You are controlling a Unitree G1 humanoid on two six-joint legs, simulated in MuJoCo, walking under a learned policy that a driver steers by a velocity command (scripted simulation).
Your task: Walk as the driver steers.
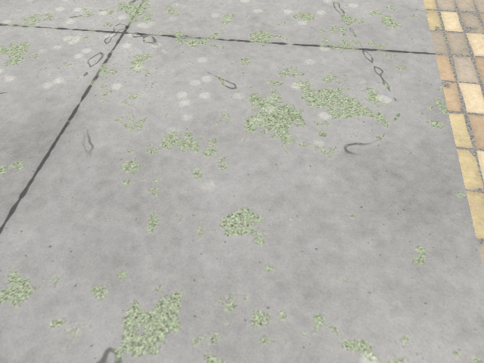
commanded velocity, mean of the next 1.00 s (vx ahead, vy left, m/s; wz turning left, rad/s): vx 0.20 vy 0.00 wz -0.46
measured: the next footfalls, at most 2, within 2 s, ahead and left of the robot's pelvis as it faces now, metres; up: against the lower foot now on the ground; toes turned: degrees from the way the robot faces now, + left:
left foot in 0.34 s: +0.34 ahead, +0.11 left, +0.00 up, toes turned -13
right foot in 0.78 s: +0.25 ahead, -0.13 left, +0.00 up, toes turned -32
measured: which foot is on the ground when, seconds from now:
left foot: up 0.00-0.32, down 0.34-0.78, up 0.80-1.00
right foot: down 0.00-0.34, up 0.36-0.76, down 0.78-1.00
